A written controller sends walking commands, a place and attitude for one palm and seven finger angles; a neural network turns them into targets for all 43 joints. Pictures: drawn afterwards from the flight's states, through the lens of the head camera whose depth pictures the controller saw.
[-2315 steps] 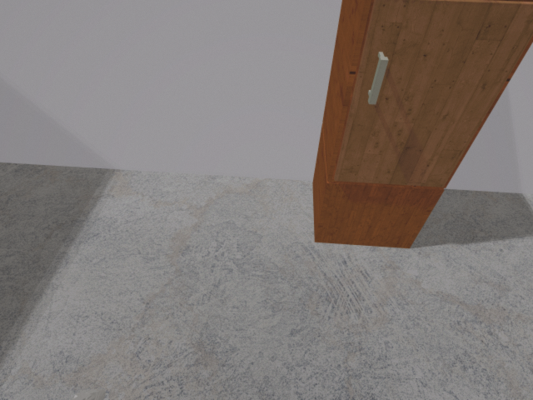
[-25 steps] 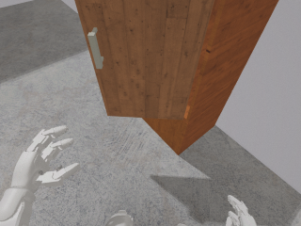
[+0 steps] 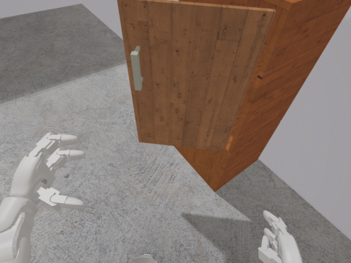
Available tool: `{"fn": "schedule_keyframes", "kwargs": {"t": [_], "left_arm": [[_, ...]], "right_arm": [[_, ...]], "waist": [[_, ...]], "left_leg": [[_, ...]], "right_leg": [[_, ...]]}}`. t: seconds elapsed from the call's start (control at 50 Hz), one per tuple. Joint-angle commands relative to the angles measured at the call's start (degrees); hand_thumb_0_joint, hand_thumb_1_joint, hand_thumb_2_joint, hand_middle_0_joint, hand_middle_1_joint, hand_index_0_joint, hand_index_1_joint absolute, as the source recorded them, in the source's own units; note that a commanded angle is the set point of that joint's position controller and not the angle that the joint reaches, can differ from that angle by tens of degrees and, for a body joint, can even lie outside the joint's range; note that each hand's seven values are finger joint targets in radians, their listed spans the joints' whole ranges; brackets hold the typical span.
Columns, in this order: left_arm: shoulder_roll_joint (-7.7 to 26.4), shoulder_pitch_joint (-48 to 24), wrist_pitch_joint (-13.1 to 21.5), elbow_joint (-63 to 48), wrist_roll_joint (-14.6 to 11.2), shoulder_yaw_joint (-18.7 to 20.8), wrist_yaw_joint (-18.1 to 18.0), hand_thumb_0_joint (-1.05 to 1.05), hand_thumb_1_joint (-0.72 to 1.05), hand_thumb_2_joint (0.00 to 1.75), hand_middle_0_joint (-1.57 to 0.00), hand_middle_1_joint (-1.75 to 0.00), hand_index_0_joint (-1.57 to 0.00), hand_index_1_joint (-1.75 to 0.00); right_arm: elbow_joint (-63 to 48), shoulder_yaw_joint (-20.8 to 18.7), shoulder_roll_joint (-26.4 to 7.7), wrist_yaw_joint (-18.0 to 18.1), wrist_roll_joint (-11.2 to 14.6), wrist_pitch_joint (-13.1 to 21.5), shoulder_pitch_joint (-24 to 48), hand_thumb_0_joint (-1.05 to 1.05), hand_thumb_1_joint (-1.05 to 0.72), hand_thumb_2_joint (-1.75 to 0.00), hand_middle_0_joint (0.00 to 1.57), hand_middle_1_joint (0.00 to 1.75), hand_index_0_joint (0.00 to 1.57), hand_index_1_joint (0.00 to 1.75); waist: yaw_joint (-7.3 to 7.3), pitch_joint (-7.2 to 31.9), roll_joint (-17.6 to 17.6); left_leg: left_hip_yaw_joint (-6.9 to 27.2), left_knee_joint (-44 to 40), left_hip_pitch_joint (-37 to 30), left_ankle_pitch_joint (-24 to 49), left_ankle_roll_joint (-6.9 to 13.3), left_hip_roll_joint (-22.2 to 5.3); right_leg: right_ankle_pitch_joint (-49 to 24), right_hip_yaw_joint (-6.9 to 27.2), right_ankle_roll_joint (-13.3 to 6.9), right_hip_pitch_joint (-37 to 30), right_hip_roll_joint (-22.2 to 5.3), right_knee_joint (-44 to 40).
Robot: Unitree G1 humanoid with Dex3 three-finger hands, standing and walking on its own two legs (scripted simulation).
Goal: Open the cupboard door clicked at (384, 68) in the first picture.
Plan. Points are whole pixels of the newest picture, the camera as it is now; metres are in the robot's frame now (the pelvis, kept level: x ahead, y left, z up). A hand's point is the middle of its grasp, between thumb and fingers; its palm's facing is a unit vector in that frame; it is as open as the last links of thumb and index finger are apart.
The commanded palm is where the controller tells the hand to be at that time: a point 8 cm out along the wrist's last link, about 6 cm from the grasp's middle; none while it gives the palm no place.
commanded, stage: raise the hand with hooked fingers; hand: left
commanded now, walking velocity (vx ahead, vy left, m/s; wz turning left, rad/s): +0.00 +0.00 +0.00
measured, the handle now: (138, 68) +0.63 +0.17 +0.10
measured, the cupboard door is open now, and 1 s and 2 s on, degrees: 48 48 48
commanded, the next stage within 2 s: move the hooked fingers beside the handle in 0.84 s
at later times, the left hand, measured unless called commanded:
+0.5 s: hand (60, 152) +0.29 +0.26 +0.12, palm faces -0.01 -1.00 -0.02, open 14.0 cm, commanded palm +0.26 +0.31 +0.12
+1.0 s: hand (71, 153) +0.29 +0.24 +0.12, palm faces +0.00 -1.00 -0.01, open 14.0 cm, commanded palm +0.28 +0.29 +0.12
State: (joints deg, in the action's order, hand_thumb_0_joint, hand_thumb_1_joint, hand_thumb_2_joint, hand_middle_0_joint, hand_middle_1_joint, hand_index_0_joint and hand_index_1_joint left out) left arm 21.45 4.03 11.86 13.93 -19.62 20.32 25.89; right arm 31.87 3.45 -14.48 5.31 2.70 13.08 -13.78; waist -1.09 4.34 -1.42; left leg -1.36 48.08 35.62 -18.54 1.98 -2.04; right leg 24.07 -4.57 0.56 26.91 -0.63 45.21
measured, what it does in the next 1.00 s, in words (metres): stands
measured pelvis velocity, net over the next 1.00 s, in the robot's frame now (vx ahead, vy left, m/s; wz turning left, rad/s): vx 0.00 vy -0.03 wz -0.01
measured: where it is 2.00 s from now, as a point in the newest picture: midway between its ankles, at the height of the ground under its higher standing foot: outside the picture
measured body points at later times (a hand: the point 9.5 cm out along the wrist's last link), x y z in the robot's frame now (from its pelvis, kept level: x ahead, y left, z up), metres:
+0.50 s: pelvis +0.00 -0.01 +0.01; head +0.02 -0.01 +0.46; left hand +0.29 +0.32 +0.12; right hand +0.15 -0.26 -0.06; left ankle +0.06 +0.09 -0.70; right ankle -0.01 -0.13 -0.70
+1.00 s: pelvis +0.00 -0.03 +0.01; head +0.02 -0.04 +0.46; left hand +0.29 +0.30 +0.12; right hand +0.17 -0.27 -0.07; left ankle +0.06 +0.09 -0.70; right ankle -0.01 -0.13 -0.70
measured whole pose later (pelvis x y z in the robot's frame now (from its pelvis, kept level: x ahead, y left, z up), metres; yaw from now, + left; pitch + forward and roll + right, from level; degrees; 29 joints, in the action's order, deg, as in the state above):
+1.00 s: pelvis +0.00 -0.03 +0.01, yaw +0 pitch +4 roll -1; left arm 24.3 -5.6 8.9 24.7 -20.9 24.5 30.7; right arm 33.7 3.1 -16.2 6.4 3.5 11.4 -15.5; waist -1.2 3.5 -2.5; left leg -1.2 42.0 30.2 -16.2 -0.2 -3.1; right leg 22.6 -4.5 -1.4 22.7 0.8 40.9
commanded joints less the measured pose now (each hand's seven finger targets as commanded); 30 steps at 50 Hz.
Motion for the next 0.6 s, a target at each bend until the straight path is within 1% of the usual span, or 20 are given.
{"fn": "schedule_keyframes", "kwargs": {"t": [0.0,0.04,0.06,0.08,0.1,0.16,0.2,0.22,0.26,0.28,0.3,0.34,0.36,0.38,0.46,0.48,0.5,0.54,0.56,0.58], "left_arm": [[13.1,-15.0,1.8,-10.9,-1.8,5.2,1.0,0.0,-0.5,0.3,-0.3,-1.2,-0.3,-1.2],[14.2,-16.1,1.5,-10.8,-1.6,6.0,1.3,0.0,-0.5,0.3,-0.3,-1.2,-0.3,-1.2],[14.4,-16.1,1.3,-10.1,-1.5,6.2,1.5,0.0,-0.5,0.3,-0.3,-1.2,-0.3,-1.2],[15.5,-16.9,1.1,-9.9,-2.0,7.0,1.7,0.0,-0.5,0.3,-0.3,-1.2,-0.3,-1.2],[15.8,-17.7,1.0,-10.4,-1.8,7.0,1.9,0.0,-0.5,0.3,-0.3,-1.2,-0.3,-1.2],[16.5,-18.9,0.3,-7.8,-2.2,7.8,2.5,0.0,-0.5,0.3,-0.3,-1.2,-0.3,-1.2],[17.6,-20.8,-0.3,-6.4,-2.4,8.2,3.1,0.0,-0.5,0.3,-0.3,-1.2,-0.3,-1.2],[17.7,-21.1,-0.6,-5.3,-2.2,8.2,3.3,0.0,-0.5,0.3,-0.3,-1.2,-0.3,-1.2],[18.2,-22.3,-0.9,-4.8,-2.4,8.4,3.7,0.0,-0.5,0.3,-0.3,-1.2,-0.3,-1.2],[19.2,-22.8,-1.1,-4.3,-2.7,9.1,4.0,0.0,-0.5,0.3,-0.3,-1.2,-0.3,-1.2],[19.6,-23.5,-1.3,-3.8,-2.8,9.2,4.3,0.0,-0.5,0.3,-0.3,-1.2,-0.3,-1.2],[18.8,-23.2,-1.5,-2.5,-2.8,8.6,4.9,0.0,-0.5,0.3,-0.3,-1.2,-0.3,-1.2],[18.0,-22.6,-1.7,-1.8,-2.9,7.9,5.2,0.0,-0.5,0.3,-0.3,-1.2,-0.3,-1.2],[18.0,-21.9,-1.6,-1.3,-3.3,8.3,5.4,0.0,-0.5,0.3,-0.3,-1.2,-0.3,-1.2],[18.8,-22.1,-1.1,-2.5,-2.9,8.7,5.1,0.0,-0.5,0.3,-0.3,-1.2,-0.3,-1.2],[19.8,-22.6,-0.7,-3.1,-3.1,9.6,4.7,0.0,-0.5,0.3,-0.3,-1.2,-0.3,-1.2],[20.2,-22.5,-0.5,-3.1,-3.1,10.2,4.5,0.0,-0.5,0.3,-0.3,-1.2,-0.3,-1.2],[20.0,-22.6,0.2,-4.3,-2.9,10.3,4.0,0.0,-0.5,0.3,-0.3,-1.2,-0.3,-1.2],[20.0,-22.4,0.3,-3.8,-3.0,10.5,3.9,0.0,-0.5,0.3,-0.3,-1.2,-0.3,-1.2],[20.2,-22.4,0.4,-3.8,-3.1,10.6,3.8,0.0,-0.5,0.3,-0.3,-1.2,-0.3,-1.2]], "right_arm": [[-7.9,-3.8,-9.1,1.0,0.4,2.5,1.9,0.0,-0.9,-0.9,0.2,0.3,0.2,0.3],[-7.7,-3.7,-9.1,1.1,0.3,2.4,1.8,0.0,-0.9,-0.9,0.2,0.3,0.2,0.3],[-7.7,-3.7,-9.0,1.2,0.3,2.4,1.8,0.0,-0.9,-0.9,0.2,0.3,0.2,0.3],[-7.8,-3.6,-9.3,1.1,0.2,2.4,1.8,0.0,-0.9,-0.9,0.2,0.3,0.2,0.3],[-7.8,-3.5,-9.2,1.2,0.4,2.3,2.0,0.0,-0.9,-0.9,0.2,0.3,0.2,0.3],[-7.4,-3.5,-9.3,1.4,0.5,2.2,1.9,0.0,-0.9,-0.9,0.2,0.3,0.2,0.3],[-7.2,-3.3,-9.5,1.5,0.6,2.0,2.0,0.0,-0.9,-0.9,0.2,0.3,0.2,0.3],[-7.2,-3.4,-9.5,1.6,0.7,2.0,2.0,0.0,-0.9,-0.9,0.2,0.3,0.2,0.3],[-7.1,-3.4,-9.5,1.7,0.8,2.0,1.8,0.0,-0.9,-0.9,0.2,0.3,0.2,0.3],[-7.2,-3.4,-9.6,1.7,0.7,2.0,1.7,0.0,-0.9,-0.9,0.2,0.3,0.2,0.3],[-7.1,-3.4,-9.7,1.8,0.8,2.0,1.7,0.0,-0.9,-0.9,0.2,0.3,0.2,0.3],[-7.0,-3.5,-9.7,1.8,0.9,2.0,1.4,0.0,-0.9,-0.9,0.2,0.3,0.2,0.3],[-7.0,-3.6,-9.7,1.7,0.9,2.0,1.3,0.0,-0.9,-0.9,0.2,0.3,0.2,0.3],[-7.1,-3.6,-9.7,1.6,0.8,2.1,1.1,0.0,-0.9,-0.9,0.2,0.3,0.2,0.3],[-7.3,-3.9,-9.8,1.1,0.9,2.0,1.1,0.0,-0.9,-0.9,0.2,0.3,0.2,0.3],[-7.4,-3.8,-9.7,1.1,0.7,2.1,1.1,0.0,-0.9,-0.9,0.2,0.3,0.2,0.3],[-7.4,-3.9,-9.8,1.1,0.7,2.1,1.1,0.0,-0.9,-0.9,0.2,0.3,0.2,0.3],[-7.3,-4.0,-9.6,1.0,0.7,2.2,0.9,0.0,-0.9,-0.9,0.2,0.3,0.2,0.3],[-7.2,-4.0,-9.6,1.1,0.7,2.1,0.8,0.0,-0.9,-0.9,0.2,0.3,0.2,0.3],[-7.1,-4.0,-9.6,1.2,0.6,2.1,0.7,0.0,-0.9,-0.9,0.2,0.3,0.2,0.3]], "waist": [[0.93,9.0,-5.6],[0.79,10.3,-5.7],[0.81,10.3,-4.9],[0.31,10.6,-4.9],[0.43,10.9,-6.3],[0.67,9.6,-4.5],[0.44,8.7,-5.2],[0.5,8.5,-4.7],[0.54,9.0,-4.8],[0.15,9.2,-4.9],[0.48,9.3,-3.9],[0.42,9.2,-4.6],[0.6,8.6,-3.5],[0.08,8.9,-2.3],[0.09,9.2,-3.7],[-0.17,8.9,-2.6],[-0.26,9.7,-3.5],[-0.01,10.7,-3.6],[-0.03,10.4,-3.9],[-0.1,10.4,-2.2]], "left_leg": [[4.9,-11.1,-16.4,2.0,-1.0,0.9],[4.8,-11.2,-17.4,3.2,-1.0,1.0],[4.9,-11.5,-18.0,4.0,-1.0,0.8],[5.0,-11.5,-18.1,4.6,-1.0,1.0],[4.8,-11.7,-18.7,4.9,-1.1,1.0],[4.8,-12.4,-18.8,4.3,-0.9,1.0],[4.5,-12.8,-18.1,4.0,-1.0,1.2],[4.6,-13.1,-18.2,3.6,-0.9,1.2],[4.5,-13.3,-19.1,4.0,-0.8,1.2],[4.2,-13.0,-18.7,4.5,-0.8,1.6],[3.9,-13.0,-18.7,4.6,-0.6,1.5],[3.7,-13.0,-19.0,5.2,-0.6,1.6],[3.6,-12.9,-18.8,5.3,-0.5,1.6],[3.4,-12.6,-18.1,6.2,-0.5,1.8],[3.1,-12.6,-18.5,6.2,-0.5,1.8],[3.0,-12.3,-17.9,6.6,-0.4,1.9],[2.7,-12.3,-17.8,6.7,-0.4,1.9],[2.6,-12.2,-19.0,7.6,-0.3,1.8],[2.5,-11.9,-18.8,7.7,-0.3,1.9],[2.3,-11.6,-18.2,8.1,-0.2,1.9]], "right_leg": [[-6.1,0.2,-2.0,4.2,3.4,-7.9],[-7.0,0.2,-2.1,3.1,3.3,-8.4],[-7.6,0.1,-2.0,2.8,3.4,-8.5],[-8.0,0.2,-2.3,1.9,3.7,-8.7],[-8.2,0.3,-2.2,1.8,3.5,-9.0],[-8.0,0.3,-2.0,1.7,3.4,-10.2],[-7.7,0.5,-2.2,0.9,3.4,-10.7],[-7.3,0.5,-2.1,0.9,3.4,-11.1],[-7.7,0.7,-2.0,0.6,3.3,-11.6],[-7.9,1.1,-2.2,-0.6,3.4,-11.9],[-8.1,1.2,-2.0,-0.5,3.2,-12.3],[-8.6,1.3,-2.0,-0.6,3.1,-12.4],[-9.0,1.4,-1.8,-0.2,3.1,-12.6],[-9.7,1.6,-2.0,-1.4,3.2,-12.6],[-9.8,1.8,-1.7,-0.6,2.9,-12.4],[-9.9,2.2,-1.8,-1.4,3.0,-12.5],[-10.1,2.4,-1.7,-1.5,2.9,-12.5],[-11.3,2.3,-1.6,-1.5,2.9,-12.3],[-11.7,2.5,-1.5,-1.5,2.8,-12.3],[-12.1,2.8,-1.5,-2.4,2.8,-12.3]]}}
